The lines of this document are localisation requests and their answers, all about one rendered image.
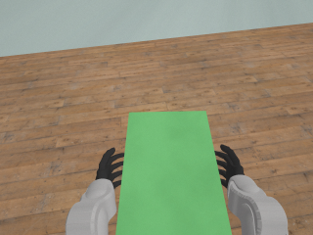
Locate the left robot forearm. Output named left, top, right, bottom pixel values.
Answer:
left=65, top=178, right=117, bottom=235

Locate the right robot forearm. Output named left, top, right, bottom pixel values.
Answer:
left=227, top=174, right=289, bottom=235

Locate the robot right hand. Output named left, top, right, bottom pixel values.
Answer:
left=214, top=144, right=245, bottom=190

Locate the carton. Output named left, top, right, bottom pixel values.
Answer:
left=115, top=111, right=232, bottom=235

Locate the robot left hand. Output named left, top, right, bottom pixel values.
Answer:
left=95, top=147, right=124, bottom=189

